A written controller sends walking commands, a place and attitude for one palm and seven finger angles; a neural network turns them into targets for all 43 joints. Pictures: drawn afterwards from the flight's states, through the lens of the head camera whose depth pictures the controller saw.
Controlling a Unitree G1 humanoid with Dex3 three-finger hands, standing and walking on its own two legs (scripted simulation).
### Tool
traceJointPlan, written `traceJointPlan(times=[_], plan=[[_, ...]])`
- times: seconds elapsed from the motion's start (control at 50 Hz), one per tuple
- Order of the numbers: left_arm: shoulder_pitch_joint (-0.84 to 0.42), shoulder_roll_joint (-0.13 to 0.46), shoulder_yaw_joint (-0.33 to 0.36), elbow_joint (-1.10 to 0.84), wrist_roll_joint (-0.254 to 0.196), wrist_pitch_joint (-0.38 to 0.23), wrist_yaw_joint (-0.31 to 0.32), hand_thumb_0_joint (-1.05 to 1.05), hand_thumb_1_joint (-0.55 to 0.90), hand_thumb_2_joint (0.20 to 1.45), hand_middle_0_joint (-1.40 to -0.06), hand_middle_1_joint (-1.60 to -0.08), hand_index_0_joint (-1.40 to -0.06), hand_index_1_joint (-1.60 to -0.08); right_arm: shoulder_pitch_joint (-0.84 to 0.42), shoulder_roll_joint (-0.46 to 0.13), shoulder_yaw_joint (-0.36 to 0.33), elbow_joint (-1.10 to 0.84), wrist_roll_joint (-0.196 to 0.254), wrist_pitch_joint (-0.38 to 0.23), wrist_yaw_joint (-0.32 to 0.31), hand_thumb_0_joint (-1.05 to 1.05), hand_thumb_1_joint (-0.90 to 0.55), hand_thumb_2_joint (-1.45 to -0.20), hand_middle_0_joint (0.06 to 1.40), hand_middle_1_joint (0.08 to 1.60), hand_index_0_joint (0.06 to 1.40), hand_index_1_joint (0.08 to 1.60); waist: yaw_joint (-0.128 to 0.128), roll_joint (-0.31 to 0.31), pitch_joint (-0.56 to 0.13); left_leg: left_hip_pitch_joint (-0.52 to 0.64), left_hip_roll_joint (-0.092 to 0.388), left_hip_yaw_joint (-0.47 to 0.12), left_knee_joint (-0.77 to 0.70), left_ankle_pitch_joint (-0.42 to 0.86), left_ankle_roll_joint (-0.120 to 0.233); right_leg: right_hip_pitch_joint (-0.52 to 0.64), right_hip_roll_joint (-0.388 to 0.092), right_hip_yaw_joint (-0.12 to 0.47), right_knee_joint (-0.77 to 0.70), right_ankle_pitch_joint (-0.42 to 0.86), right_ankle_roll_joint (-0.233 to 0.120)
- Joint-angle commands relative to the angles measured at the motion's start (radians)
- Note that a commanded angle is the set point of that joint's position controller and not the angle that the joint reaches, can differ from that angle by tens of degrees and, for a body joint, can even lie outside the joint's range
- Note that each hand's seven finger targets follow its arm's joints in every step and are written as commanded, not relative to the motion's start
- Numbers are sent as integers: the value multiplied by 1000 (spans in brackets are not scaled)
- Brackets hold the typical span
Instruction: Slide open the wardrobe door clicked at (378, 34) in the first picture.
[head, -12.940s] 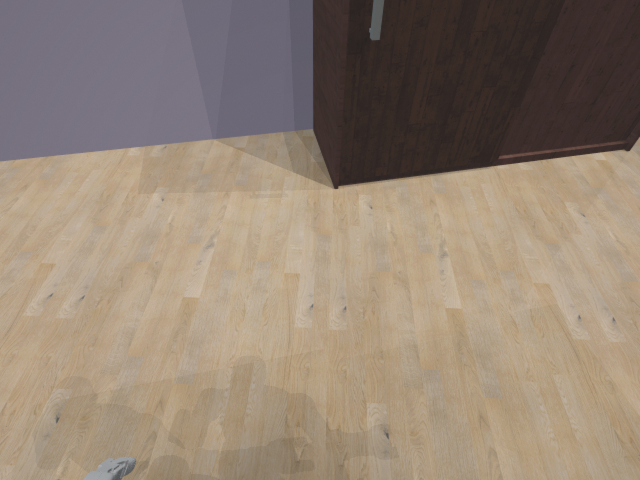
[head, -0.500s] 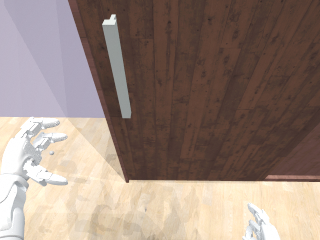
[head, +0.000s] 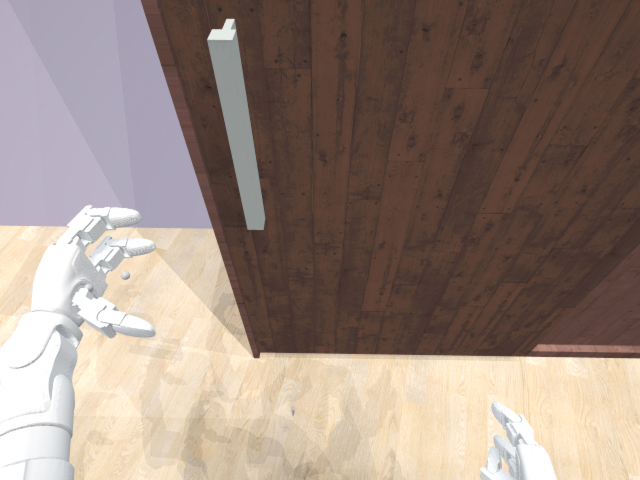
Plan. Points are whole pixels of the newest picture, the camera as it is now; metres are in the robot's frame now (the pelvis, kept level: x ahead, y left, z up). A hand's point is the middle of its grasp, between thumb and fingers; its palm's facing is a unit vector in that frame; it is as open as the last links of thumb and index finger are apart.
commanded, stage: move the hooked fingers beside the handle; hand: left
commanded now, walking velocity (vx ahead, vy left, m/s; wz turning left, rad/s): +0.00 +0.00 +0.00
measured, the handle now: (245, 140) +0.54 +0.16 +0.13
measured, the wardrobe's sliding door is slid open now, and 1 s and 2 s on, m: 0.00 0.00 0.00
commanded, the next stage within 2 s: none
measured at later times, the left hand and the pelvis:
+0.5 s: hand (161, 239) +0.37 +0.24 +0.10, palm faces +0.06 -1.00 -0.01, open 13.9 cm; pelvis +0.01 +0.00 +0.00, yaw -1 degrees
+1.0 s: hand (184, 209) +0.43 +0.23 +0.09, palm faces +0.05 -1.00 +0.00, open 13.9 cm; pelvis +0.00 +0.00 -0.01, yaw -2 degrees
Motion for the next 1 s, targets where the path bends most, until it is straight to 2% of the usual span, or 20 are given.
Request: traceJointPlan(times=[0.0,0.06,0.1,0.14,0.2,0.24,0.32,0.34,0.36,0.42,0.46,0.56,0.6,0.66,0.72,0.76,0.82,0.86,0.9,0.98], plan=[[-314,273,88,-150,-5,-61,21,0,-500,300,-300,-1200,-300,-1200,-24,-135,-55,-137,3,-44,-7,0,-900,-900,200,300,200,300,-10,46,-227,53,-26,-17,-123,201,11,102,26,37,-77,175,-19],[-353,283,93,-148,0,-66,30,0,-500,300,-300,-1200,-300,-1200,-12,-134,-58,-142,-1,-33,1,0,-900,-900,200,300,200,300,-6,60,-275,69,-24,-17,-117,257,9,125,29,37,-63,234,-21],[-316,292,113,-133,-1,-71,37,0,-500,300,-300,-1200,-300,-1200,-2,-136,-62,-146,-2,-24,7,0,-900,-900,200,300,200,300,3,46,-286,61,-23,-12,-112,286,8,138,29,36,-56,269,-20],[-322,267,87,-139,1,-81,41,0,-500,300,-300,-1200,-300,-1200,6,-136,-62,-149,-3,-18,14,0,-900,-900,200,300,200,300,2,24,-293,62,-20,-16,-110,320,8,147,33,31,-46,294,-23],[-335,232,60,-144,5,-86,48,0,-500,300,-300,-1200,-300,-1200,18,-135,-70,-145,0,-8,21,0,-900,-900,200,300,200,300,-10,58,-288,79,-19,-8,-107,335,6,118,34,32,-48,307,-20],[-346,252,76,-113,8,-84,57,0,-500,300,-300,-1200,-300,-1200,29,-141,-71,-139,-3,2,22,0,-900,-900,200,300,200,300,-13,0,-263,55,-15,-13,-108,321,8,122,36,29,-50,300,-20],[-439,231,44,-124,25,-94,72,0,-500,300,-300,-1200,-300,-1200,37,-138,-74,-130,-2,17,21,0,-900,-900,200,300,200,300,-36,29,-278,70,-19,-11,-107,303,9,94,35,33,-51,285,-17],[-442,250,59,-100,26,-95,77,0,-500,300,-300,-1200,-300,-1200,43,-142,-75,-126,-4,22,20,0,-900,-900,200,300,200,300,-33,-1,-273,58,-16,-13,-105,297,11,103,37,34,-51,280,-19],[-477,264,64,-99,34,-101,80,0,-500,300,-300,-1200,-300,-1200,44,-141,-74,-122,-3,26,19,0,-900,-900,200,300,200,300,-38,31,-275,58,-18,-9,-105,291,12,99,36,38,-52,278,-19],[-534,231,24,-103,46,-124,88,0,-500,300,-300,-1200,-300,-1200,53,-134,-75,-113,-4,32,21,0,-900,-900,200,300,200,300,-47,73,-308,93,-20,-13,-98,312,8,84,36,37,-45,282,-21],[-537,246,36,-55,48,-128,91,0,-500,300,-300,-1200,-300,-1200,60,-138,-75,-107,-5,40,21,0,-900,-900,200,300,200,300,-48,31,-312,76,-17,-13,-95,308,11,96,38,37,-44,289,-20],[-583,237,23,64,57,-119,93,0,-500,300,-300,-1200,-300,-1200,66,-141,-70,-103,-4,62,27,0,-900,-900,200,300,200,300,-50,26,-282,30,-21,-9,-95,272,12,83,33,38,-42,274,-21],[-612,271,46,115,64,-116,98,0,-500,300,-300,-1200,-300,-1200,74,-145,-71,-100,-4,73,28,0,-900,-900,200,300,200,300,-51,18,-277,9,-21,-6,-92,245,13,74,33,43,-43,256,-20],[-645,306,69,120,71,-139,101,0,-500,300,-300,-1200,-300,-1200,86,-148,-75,-106,-7,86,33,0,-900,-900,200,300,200,300,-46,4,-326,1,-22,-2,-80,272,17,109,33,52,-31,292,-20],[-713,283,40,99,77,-173,103,0,-500,300,-300,-1200,-300,-1200,97,-143,-78,-103,-8,93,36,0,-900,-900,200,300,200,300,-57,45,-365,34,-21,-1,-65,310,15,92,37,52,-19,320,-20],[-724,281,35,123,78,-185,102,0,-500,300,-300,-1200,-300,-1200,111,-145,-79,-97,-10,99,39,0,-900,-900,200,300,200,300,-63,26,-371,31,-18,-6,-59,323,16,94,41,51,-15,330,-21],[-746,286,40,204,79,-183,104,0,-500,300,-300,-1200,-300,-1200,117,-150,-80,-85,-7,110,40,0,-900,-900,200,300,200,300,-71,25,-328,-4,-21,-1,-61,262,18,63,40,53,-23,288,-19],[-760,325,67,250,84,-176,101,0,-500,300,-300,-1200,-300,-1200,128,-157,-81,-80,-8,121,39,0,-900,-900,200,300,200,300,-71,5,-331,-31,-21,1,-57,252,21,74,39,58,-21,287,-17],[-808,320,49,285,93,-176,98,0,-500,300,-300,-1200,-300,-1200,136,-158,-79,-75,-8,129,41,0,-900,-900,200,300,200,300,-80,0,-320,-47,-22,1,-57,235,21,60,37,56,-20,274,-17],[-888,357,59,285,109,-210,105,0,-500,300,-300,-1200,-300,-1200,151,-157,-81,-75,-12,141,44,0,-900,-900,200,300,200,300,-85,54,-369,-31,-21,-1,-41,251,22,50,41,63,-8,278,-19]])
